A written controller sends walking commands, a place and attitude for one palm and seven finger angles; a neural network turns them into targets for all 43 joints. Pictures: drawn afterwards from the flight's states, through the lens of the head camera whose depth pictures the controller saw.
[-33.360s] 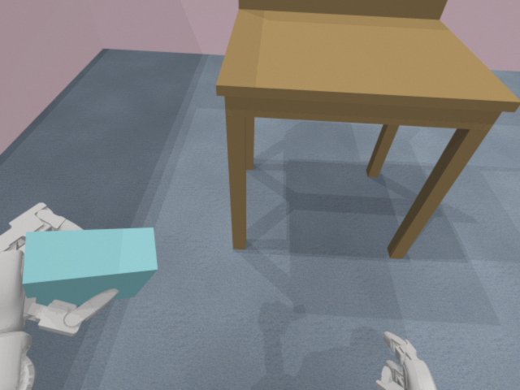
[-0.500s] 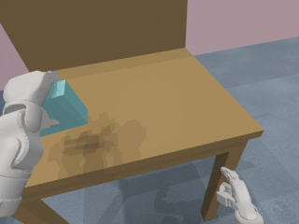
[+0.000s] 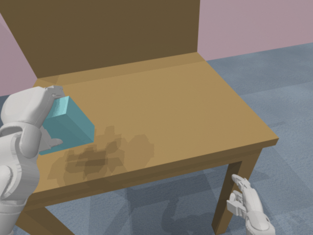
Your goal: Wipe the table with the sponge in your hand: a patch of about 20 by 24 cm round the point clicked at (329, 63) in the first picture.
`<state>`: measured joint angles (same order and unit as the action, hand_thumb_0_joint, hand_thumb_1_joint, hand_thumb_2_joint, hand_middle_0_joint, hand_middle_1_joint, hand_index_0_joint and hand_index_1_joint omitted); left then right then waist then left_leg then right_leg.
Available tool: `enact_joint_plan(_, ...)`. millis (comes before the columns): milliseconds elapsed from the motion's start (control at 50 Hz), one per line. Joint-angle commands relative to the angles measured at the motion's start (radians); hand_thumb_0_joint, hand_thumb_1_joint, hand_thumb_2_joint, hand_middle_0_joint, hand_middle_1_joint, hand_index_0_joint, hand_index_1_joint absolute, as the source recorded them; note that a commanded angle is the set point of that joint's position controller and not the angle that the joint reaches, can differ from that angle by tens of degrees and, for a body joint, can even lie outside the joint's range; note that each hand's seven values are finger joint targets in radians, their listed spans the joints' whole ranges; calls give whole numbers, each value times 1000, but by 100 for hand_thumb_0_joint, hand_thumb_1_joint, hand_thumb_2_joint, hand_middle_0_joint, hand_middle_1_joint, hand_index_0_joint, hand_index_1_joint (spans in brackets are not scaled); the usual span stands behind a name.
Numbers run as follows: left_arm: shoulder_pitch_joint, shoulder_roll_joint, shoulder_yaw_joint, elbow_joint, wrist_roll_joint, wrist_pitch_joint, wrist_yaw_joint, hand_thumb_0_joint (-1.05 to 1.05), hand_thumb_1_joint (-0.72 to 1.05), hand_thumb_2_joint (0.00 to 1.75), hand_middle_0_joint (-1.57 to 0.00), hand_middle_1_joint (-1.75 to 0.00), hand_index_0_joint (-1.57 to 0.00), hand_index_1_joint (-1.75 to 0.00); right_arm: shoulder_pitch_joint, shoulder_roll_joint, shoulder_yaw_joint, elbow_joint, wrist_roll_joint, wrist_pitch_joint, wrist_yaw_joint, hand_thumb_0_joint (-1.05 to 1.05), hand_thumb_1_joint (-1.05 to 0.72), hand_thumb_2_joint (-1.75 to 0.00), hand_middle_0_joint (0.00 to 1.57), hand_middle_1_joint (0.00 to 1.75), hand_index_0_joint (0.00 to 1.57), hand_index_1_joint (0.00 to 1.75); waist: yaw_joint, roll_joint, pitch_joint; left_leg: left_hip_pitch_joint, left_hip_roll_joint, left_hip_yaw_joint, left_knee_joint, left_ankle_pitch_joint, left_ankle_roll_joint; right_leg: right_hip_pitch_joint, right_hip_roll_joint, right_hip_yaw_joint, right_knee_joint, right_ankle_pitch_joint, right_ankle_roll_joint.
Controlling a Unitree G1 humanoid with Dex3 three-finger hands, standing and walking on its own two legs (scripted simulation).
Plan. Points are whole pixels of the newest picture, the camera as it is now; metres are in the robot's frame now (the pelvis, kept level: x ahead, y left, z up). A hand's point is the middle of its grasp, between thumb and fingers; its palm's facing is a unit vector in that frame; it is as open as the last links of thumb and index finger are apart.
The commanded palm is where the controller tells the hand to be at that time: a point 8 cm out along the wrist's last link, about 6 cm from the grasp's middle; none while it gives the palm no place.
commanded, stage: bring the sponge back beside the body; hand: left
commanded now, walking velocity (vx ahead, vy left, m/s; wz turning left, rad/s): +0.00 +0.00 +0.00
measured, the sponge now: (59, 132) +0.25 +0.29 +0.18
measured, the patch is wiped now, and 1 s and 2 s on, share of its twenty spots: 1.00 1.00 1.00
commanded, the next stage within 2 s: step back with the hand held close in 1.06 s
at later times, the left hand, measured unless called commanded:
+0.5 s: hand (44, 134) +0.21 +0.28 +0.22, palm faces +0.29 -0.12 -0.95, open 9.5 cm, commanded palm +0.15 +0.28 +0.30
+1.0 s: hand (35, 140) +0.19 +0.28 +0.22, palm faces +0.34 -0.12 -0.93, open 9.5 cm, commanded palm +0.13 +0.28 +0.30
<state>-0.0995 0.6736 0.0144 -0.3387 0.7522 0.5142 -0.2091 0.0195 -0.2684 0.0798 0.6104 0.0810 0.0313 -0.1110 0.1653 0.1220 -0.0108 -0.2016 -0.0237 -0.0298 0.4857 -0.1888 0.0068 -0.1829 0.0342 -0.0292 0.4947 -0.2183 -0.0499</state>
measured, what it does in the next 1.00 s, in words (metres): stands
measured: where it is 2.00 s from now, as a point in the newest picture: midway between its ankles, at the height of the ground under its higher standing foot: outside the picture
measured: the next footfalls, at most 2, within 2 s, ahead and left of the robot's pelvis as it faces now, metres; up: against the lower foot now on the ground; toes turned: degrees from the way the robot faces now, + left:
left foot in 1.36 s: +0.02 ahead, +0.12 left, +0.00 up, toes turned +0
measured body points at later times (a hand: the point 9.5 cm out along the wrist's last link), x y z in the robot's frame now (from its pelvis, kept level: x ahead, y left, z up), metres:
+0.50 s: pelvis -0.01 +0.00 +0.00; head -0.05 -0.05 +0.44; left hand +0.19 +0.28 +0.27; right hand +0.27 -0.18 -0.05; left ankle +0.05 +0.11 -0.74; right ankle +0.04 -0.09 -0.74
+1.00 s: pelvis -0.02 +0.00 +0.00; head -0.08 -0.05 +0.44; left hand +0.16 +0.28 +0.27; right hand +0.25 -0.18 -0.04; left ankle +0.05 +0.12 -0.74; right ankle +0.04 -0.09 -0.74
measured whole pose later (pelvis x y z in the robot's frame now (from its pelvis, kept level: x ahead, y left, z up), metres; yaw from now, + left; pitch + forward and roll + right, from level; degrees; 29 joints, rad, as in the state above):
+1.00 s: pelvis -0.02 +0.00 +0.00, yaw -1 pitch -9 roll +0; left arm 0.09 0.66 0.06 -0.53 0.70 0.52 -0.14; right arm 0.02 -0.26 0.08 0.59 0.08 0.03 -0.11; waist 0.17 0.12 0.00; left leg -0.17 -0.02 -0.01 0.50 -0.18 0.01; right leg -0.16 0.04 -0.01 0.52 -0.21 -0.05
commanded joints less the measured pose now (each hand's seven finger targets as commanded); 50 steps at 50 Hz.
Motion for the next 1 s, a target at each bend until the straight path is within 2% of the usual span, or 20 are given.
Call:
enact_joint_plan(0,-302,286,205,-249,37,-28,68,0,10,130,-120,-160,-120,-160,-264,-80,-29,-200,-11,-67,4,0,-90,-90,20,30,20,30,5,-23,-211,53,3,-47,-78,56,10,39,-44,116,-118,-19,-31)
enact_joint_plan(20,-293,319,241,-267,44,-20,75,0,10,130,-120,-160,-120,-160,-288,-82,-28,-204,-3,-73,5,0,-90,-90,20,30,20,30,4,-1,-213,56,5,-60,-87,44,8,42,-27,161,-117,-38,-44)
enact_joint_plan(100,-239,286,240,-268,19,-19,87,0,10,130,-120,-160,-120,-160,-264,-80,-29,-200,-8,-56,13,0,-90,-90,20,30,20,30,10,-29,-192,45,7,-41,-85,53,5,38,-36,110,-121,-22,-29)
enact_joint_plan(120,-222,301,258,-271,21,-11,91,0,10,130,-120,-160,-120,-160,-287,-80,-27,-207,-2,-63,13,0,-90,-90,20,30,20,30,10,-15,-184,44,9,-52,-87,40,4,34,-24,159,-125,-42,-42)
enact_joint_plan(180,-165,263,241,-234,-3,-7,89,0,10,130,-120,-160,-120,-160,-262,-85,-26,-206,-9,-42,14,0,-90,-90,20,30,20,30,8,-62,-154,32,10,-33,-75,41,6,20,-37,113,-135,-37,-26)
enact_joint_plan(220,-168,272,247,-280,-1,-4,91,0,10,130,-120,-160,-120,-160,-290,-80,-25,-217,3,-51,13,0,-90,-90,20,30,20,30,1,-25,-159,41,10,-44,-80,16,4,12,-27,162,-138,-67,-33)
enact_joint_plan(280,-134,236,218,-268,-16,-9,88,0,10,130,-120,-160,-120,-160,-269,-82,-24,-218,-6,-44,9,0,-90,-90,20,30,20,30,3,-43,-140,31,8,-32,-74,5,7,6,-41,116,-141,-73,-22)
enact_joint_plan(320,-148,263,235,-322,-6,-10,93,0,10,130,-120,-160,-120,-160,-293,-77,-24,-228,3,-59,6,0,-90,-90,20,30,20,30,-4,-26,-146,43,7,-44,-77,-18,7,-3,-31,170,-145,-113,-30)
enact_joint_plan(380,-133,240,216,-305,-7,-17,96,0,10,130,-120,-160,-120,-160,-265,-79,-26,-217,-10,-56,1,0,-90,-90,20,30,20,30,0,-33,-127,41,6,-35,-76,-12,8,-7,-38,122,-143,-100,-23)
enact_joint_plan(480,-109,266,247,-350,2,-26,113,0,10,130,-120,-160,-120,-160,-264,-79,-29,-215,-16,-64,3,0,-90,-90,20,30,20,30,9,-21,-146,47,4,-37,-76,3,6,13,-34,133,-138,-89,-29)
enact_joint_plan(520,-102,292,276,-389,3,-22,118,0,10,130,-120,-160,-120,-160,-288,-76,-30,-221,-5,-71,7,0,-90,-90,20,30,20,30,8,7,-149,52,6,-49,-79,-5,4,12,-22,189,-140,-101,-40)
enact_joint_plan(540,-95,265,260,-377,-4,-22,119,0,10,130,-120,-160,-120,-160,-271,-74,-27,-220,-11,-63,8,0,-90,-90,20,30,20,30,12,-1,-153,40,7,-43,-80,2,4,25,-32,146,-132,-84,-34)
enact_joint_plan(600,-53,264,269,-370,-23,-26,116,0,10,130,-120,-160,-120,-160,-271,-78,-31,-215,-11,-53,10,0,-90,-90,20,30,20,30,13,-26,-135,43,9,-36,-75,-8,3,9,-37,141,-142,-92,-25)
enact_joint_plan(620,-43,273,282,-384,-19,-20,119,0,10,130,-120,-160,-120,-160,-294,-76,-29,-223,-3,-63,11,0,-90,-90,20,30,20,30,8,-8,-130,41,8,-43,-78,-23,1,6,-24,187,-146,-117,-34)
enact_joint_plan(680,-2,233,260,-346,-35,-24,114,0,10,130,-120,-160,-120,-160,-273,-78,-28,-216,-12,-50,10,0,-90,-90,20,30,20,30,9,-56,-99,30,11,-31,-71,-25,3,-10,-37,132,-149,-110,-20)
enact_joint_plan(720,-46,247,259,-393,-28,-23,116,0,10,130,-120,-160,-120,-160,-297,-72,-26,-228,1,-61,6,0,-90,-90,20,30,20,30,-2,-1,-102,39,9,-41,-87,-67,2,-19,-23,173,-151,-149,-26)
enact_joint_plan(780,-60,231,241,-348,-27,-25,117,0,10,130,-120,-160,-120,-160,-277,-79,-29,-214,-8,-55,-2,0,-90,-90,20,30,20,30,5,-30,-99,35,9,-37,-87,-68,4,-13,-34,124,-135,-134,-19)
enact_joint_plan(820,-87,262,255,-400,-12,-25,121,0,10,130,-120,-160,-120,-160,-294,-73,-27,-228,1,-67,-2,0,-90,-90,20,30,20,30,0,-5,-114,42,9,-50,-102,-96,3,-10,-19,166,-134,-159,-27)
enact_joint_plan(940,-125,238,236,-389,-10,-18,124,0,10,130,-120,-160,-120,-160,-294,-73,-28,-218,-3,-60,-2,0,-90,-90,20,30,20,30,8,26,-123,34,11,-46,-100,-89,1,5,-28,130,-100,-120,-25)
enact_joint_plan(980,-88,237,242,-340,-15,-16,123,0,10,130,-120,-160,-120,-160,-283,-79,-31,-207,-7,-54,0,0,-90,-90,20,30,20,30,8,-41,-100,29,13,-42,-94,-78,0,-5,-30,117,-111,-122,-20)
